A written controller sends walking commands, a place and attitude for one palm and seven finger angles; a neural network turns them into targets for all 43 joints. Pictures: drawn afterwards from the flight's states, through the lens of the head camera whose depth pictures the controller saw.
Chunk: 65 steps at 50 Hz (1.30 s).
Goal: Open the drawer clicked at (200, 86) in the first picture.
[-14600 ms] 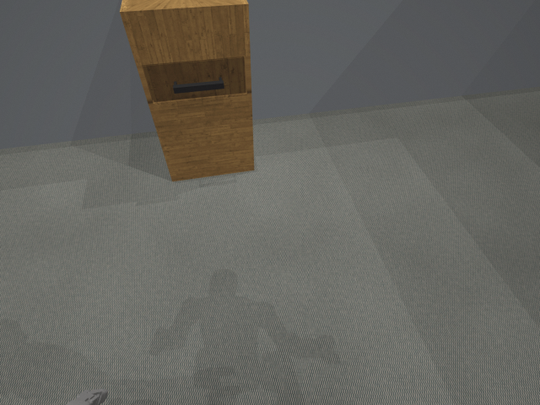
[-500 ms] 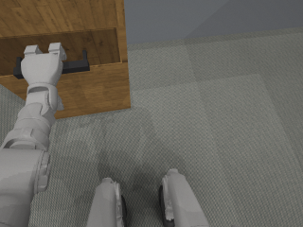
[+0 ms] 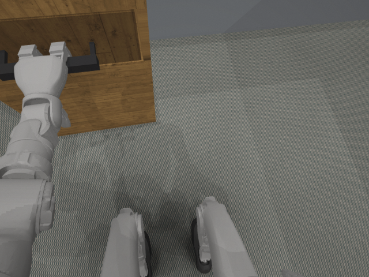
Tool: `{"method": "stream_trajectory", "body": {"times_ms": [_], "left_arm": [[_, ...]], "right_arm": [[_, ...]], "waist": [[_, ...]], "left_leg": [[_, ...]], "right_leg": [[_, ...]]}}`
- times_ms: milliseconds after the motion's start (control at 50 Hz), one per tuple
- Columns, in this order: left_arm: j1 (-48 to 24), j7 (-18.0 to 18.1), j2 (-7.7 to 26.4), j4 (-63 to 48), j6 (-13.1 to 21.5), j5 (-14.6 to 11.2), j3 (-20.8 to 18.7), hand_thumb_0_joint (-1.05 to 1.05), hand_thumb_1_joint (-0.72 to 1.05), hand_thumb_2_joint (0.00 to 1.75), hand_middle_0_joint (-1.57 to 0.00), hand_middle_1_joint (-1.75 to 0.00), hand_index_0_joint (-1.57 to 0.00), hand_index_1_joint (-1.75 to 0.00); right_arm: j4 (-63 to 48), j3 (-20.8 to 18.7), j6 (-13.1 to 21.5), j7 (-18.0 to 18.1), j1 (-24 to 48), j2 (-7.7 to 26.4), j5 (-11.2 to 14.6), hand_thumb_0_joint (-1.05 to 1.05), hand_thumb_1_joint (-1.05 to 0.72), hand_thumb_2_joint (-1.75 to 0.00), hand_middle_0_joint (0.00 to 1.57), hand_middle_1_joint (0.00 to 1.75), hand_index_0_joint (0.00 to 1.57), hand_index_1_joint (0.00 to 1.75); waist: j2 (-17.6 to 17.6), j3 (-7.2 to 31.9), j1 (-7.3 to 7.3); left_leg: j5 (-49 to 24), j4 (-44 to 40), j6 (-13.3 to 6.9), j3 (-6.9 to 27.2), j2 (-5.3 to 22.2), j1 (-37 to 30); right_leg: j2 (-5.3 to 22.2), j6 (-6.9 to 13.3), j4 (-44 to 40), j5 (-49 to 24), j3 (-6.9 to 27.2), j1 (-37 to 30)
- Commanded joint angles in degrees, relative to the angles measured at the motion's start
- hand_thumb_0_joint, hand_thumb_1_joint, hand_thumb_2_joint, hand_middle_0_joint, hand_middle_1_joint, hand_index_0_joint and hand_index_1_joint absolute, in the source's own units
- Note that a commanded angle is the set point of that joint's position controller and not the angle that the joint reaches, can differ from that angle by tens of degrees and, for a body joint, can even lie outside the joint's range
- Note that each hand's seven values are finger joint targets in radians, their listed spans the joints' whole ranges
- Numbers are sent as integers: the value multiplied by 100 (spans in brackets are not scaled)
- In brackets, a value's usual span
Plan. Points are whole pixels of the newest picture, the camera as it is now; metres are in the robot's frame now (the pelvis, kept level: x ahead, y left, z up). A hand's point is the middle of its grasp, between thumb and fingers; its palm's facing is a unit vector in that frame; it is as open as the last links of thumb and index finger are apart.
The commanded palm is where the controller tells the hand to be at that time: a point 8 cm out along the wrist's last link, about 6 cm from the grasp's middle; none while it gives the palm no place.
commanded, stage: lower the fingers behind the handle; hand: left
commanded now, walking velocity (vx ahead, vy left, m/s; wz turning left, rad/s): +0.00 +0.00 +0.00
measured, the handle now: (49, 59) +0.58 +0.25 -0.04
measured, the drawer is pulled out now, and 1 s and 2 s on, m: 0.00 0.00 0.03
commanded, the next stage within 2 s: close the thumb around the handle in 0.56 s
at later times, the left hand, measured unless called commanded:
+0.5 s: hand (55, 86) +0.53 +0.24 -0.06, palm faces -0.05 -0.01 -1.00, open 13.9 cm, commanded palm +0.52 +0.21 -0.01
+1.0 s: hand (56, 86) +0.53 +0.24 -0.06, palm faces -0.05 -0.01 -1.00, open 10.6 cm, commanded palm +0.52 +0.21 -0.01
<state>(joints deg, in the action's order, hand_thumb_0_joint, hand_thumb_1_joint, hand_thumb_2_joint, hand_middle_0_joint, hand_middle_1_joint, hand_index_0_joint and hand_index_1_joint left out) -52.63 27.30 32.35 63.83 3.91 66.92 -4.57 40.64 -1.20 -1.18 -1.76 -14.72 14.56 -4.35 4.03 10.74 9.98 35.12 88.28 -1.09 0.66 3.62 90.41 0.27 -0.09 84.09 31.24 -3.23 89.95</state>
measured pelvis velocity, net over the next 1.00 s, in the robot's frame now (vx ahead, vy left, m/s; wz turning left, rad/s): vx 0.00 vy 0.00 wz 0.00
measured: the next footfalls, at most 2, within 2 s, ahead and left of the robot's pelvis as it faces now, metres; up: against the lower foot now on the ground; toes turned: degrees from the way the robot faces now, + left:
none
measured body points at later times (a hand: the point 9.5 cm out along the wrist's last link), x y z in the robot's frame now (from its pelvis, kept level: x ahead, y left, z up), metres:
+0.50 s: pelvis +0.00 +0.00 -0.01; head +0.21 +0.02 +0.39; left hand +0.53 +0.24 +0.00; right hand +0.02 -0.26 -0.14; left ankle +0.03 +0.11 -0.55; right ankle +0.06 -0.13 -0.55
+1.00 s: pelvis +0.00 +0.00 -0.01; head +0.21 +0.02 +0.39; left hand +0.53 +0.24 +0.00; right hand +0.03 -0.27 -0.14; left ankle +0.03 +0.11 -0.55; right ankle +0.06 -0.13 -0.55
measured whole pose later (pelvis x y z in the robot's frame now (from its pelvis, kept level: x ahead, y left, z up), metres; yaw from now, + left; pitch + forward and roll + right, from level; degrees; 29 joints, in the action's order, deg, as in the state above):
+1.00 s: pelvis +0.00 +0.00 -0.01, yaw +0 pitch +38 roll -4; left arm -54.4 25.7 32.3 62.8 1.5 65.9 -2.7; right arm 39.9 -0.9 -1.7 -1.9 -14.6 14.2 -3.9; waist 4.2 10.8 9.6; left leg 35.7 90.3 -1.2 1.0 3.4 92.2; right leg 0.4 -0.2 85.9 31.8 -3.4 91.6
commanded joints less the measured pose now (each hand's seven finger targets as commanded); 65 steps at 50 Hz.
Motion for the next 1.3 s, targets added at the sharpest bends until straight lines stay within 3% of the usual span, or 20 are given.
{"method": "stream_trajectory", "body": {"times_ms": [0, 120, 160, 240, 300, 320, 420, 520, 540, 640, 700, 760, 880, 940, 1020, 1080, 1100, 1140, 1160, 1280], "left_arm": [[-2202, 272, 1491, -927, -25, -16, -268, 0, -50, 30, -30, -120, -30, -120], [-2188, 137, 1420, -702, -244, -71, -142, 0, -50, 30, -30, -120, -30, -120], [-2173, 52, 1401, -839, -250, -57, -113, 0, -50, 30, -30, -120, -30, -120], [-2219, -85, 1242, -935, -258, -103, 0, 0, -50, 30, -30, -120, -30, -120], [-2135, -154, 1396, -1034, -195, -115, -123, 0, -50, 30, -30, -120, -30, -120], [-2080, -170, 1245, -1034, -176, -119, -28, 0, -50, 30, -30, -120, -30, -120], [-2027, -107, 1154, -1023, -54, -91, -15, 0, -50, 30, -30, -120, -30, -120], [-2052, 24, 1131, -1228, -49, -118, -61, 0, -50, 30, -30, -120, -30, -120], [-1996, 43, 1161, -1153, -65, -129, -102, 0, -50, 30, -30, -120, -30, -120], [-2127, 96, 1223, -1081, -163, -86, -83, 0, -50, 30, -30, -120, -30, -120], [-2218, 83, 1024, -1082, -196, -88, 72, 0, -33, 37, -31, -122, -31, -122], [-2132, 50, 1051, -930, -243, -84, 65, 0, -16, 44, -32, -124, -32, -124], [-2186, -20, 991, -938, -215, -110, 102, 0, 17, 59, -35, -127, -35, -127], [-2115, -50, 1223, -958, -180, -127, -30, 0, 34, 66, -36, -129, -36, -129], [-1957, -67, 1138, -959, -129, -151, -3, 0, 56, 76, -38, -131, -38, -131], [-1941, -51, 1309, -973, -98, -123, -133, 0, 73, 83, -39, -133, -39, -133], [-2025, -44, 1162, -1035, -90, -130, 3, 0, 79, 85, -39, -134, -39, -134], [-1882, -13, 1321, -1020, -95, -104, -144, 0, 90, 90, -40, -135, -40, -135], [-1953, -7, 1156, -979, -111, -104, -10, 0, 90, 90, -40, -135, -40, -135], [-1977, 7, 1218, -1055, -139, -163, -109, 0, 90, 90, -40, -135, -40, -135]], "right_arm": [[-58, -327, 29, 40, -1238, 1050, -4, 0, -90, -90, 20, 30, 20, 30], [-99, -293, 43, 35, -1255, 1062, 31, 0, -90, -90, 20, 30, 20, 30], [-130, -293, 37, 30, -1272, 1056, 39, 0, -90, -90, 20, 30, 20, 30], [-127, -300, 25, 46, -1308, 1037, 56, 0, -90, -90, 20, 30, 20, 30], [-144, -286, 12, 59, -1307, 1037, 61, 0, -90, -90, 20, 30, 20, 30], [-174, -299, 14, 59, -1281, 1024, 70, 0, -90, -90, 20, 30, 20, 30], [-145, -310, 3, 59, -1298, 1014, 55, 0, -90, -90, 20, 30, 20, 30], [-135, -343, -8, 25, -1304, 1000, 37, 0, -90, -90, 20, 30, 20, 30], [-122, -344, -19, 24, -1320, 1002, 36, 0, -90, -90, 20, 30, 20, 30], [-92, -328, -32, 20, -1299, 1022, 38, 0, -90, -90, 20, 30, 20, 30], [-96, -333, -34, 15, -1305, 1006, 40, 0, -90, -90, 20, 30, 20, 30], [-93, -328, -44, 29, -1308, 1012, 45, 0, -90, -90, 20, 30, 20, 30], [-120, -322, -26, 37, -1289, 990, 44, 0, -90, -90, 20, 30, 20, 30], [-147, -301, -27, 51, -1286, 1006, 54, 0, -90, -90, 20, 30, 20, 30], [-164, -304, -26, 38, -1256, 987, 62, 0, -90, -90, 20, 30, 20, 30], [-177, -287, -30, 53, -1250, 999, 56, 0, -90, -90, 20, 30, 20, 30], [-173, -296, -23, 45, -1261, 980, 60, 0, -90, -90, 20, 30, 20, 30], [-173, -300, -39, 35, -1262, 1013, 57, 0, -90, -90, 20, 30, 20, 30], [-171, -309, -41, 39, -1260, 1000, 66, 0, -90, -90, 20, 30, 20, 30], [-143, -316, -41, 30, -1263, 1002, 64, 0, -90, -90, 20, 30, 20, 30]], "waist": [[651, 3585, 163], [580, 3537, 195], [726, 3720, 136], [614, 3606, 216], [689, 3651, 131], [661, 3640, 154], [608, 3450, 155], [744, 3690, 112], [584, 3677, 120], [648, 3581, 149], [755, 3516, 207], [562, 3484, 219], [655, 3495, 231], [562, 3500, 181], [609, 3428, 150], [497, 3520, 116], [657, 3496, 151], [617, 3570, 72], [574, 3455, 157], [567, 3581, 123]], "left_leg": [[-2113, -785, -163, 151, -212, -2372], [-1937, -732, -167, 147, -219, -2164], [-2022, -725, -148, 162, -220, -2267], [-2055, -728, -157, 210, -192, -2326], [-2087, -739, -151, 218, -191, -2379], [-2030, -740, -153, 226, -194, -2374], [-2043, -748, -137, 277, -174, -2394], [-2251, -748, -124, 252, -174, -2588], [-2252, -738, -140, 233, -183, -2504], [-2141, -760, -138, 241, -177, -2436], [-2218, -794, -127, 257, -176, -2573], [-2164, -772, -146, 250, -178, -2454], [-2114, -767, -148, 220, -188, -2440], [-2028, -733, -171, 158, -211, -2241], [-2005, -732, -165, 140, -212, -2202], [-2041, -717, -168, 158, -208, -2137], [-2060, -710, -167, 135, -216, -2176], [-2069, -721, -149, 167, -210, -2255], [-2038, -734, -153, 181, -199, -2258], [-2131, -753, -150, 180, -193, -2345]], "right_leg": [[-309, 212, -815, -1570, -33, -1987], [-316, 208, -752, -1452, -55, -1928], [-311, 226, -693, -1509, -67, -1948], [-312, 216, -713, -1489, -95, -1834], [-313, 228, -684, -1485, -89, -1829], [-316, 232, -693, -1416, -94, -1781], [-315, 244, -671, -1326, -126, -1564], [-313, 243, -681, -1518, -115, -1706], [-317, 234, -694, -1586, -106, -1829], [-317, 234, -708, -1505, -109, -1773], [-312, 240, -728, -1517, -134, -1680], [-327, 234, -739, -1522, -122, -1733], [-310, 237, -745, -1492, -106, -1730], [-319, 222, -754, -1542, -60, -1935], [-322, 226, -759, -1533, -56, -1914], [-318, 228, -695, -1584, -48, -1997], [-315, 222, -717, -1622, -42, -1962], [-331, 238, -689, -1564, -64, -1915], [-330, 229, -714, -1509, -82, -1819], [-314, 219, -723, -1612, -70, -1926]]}}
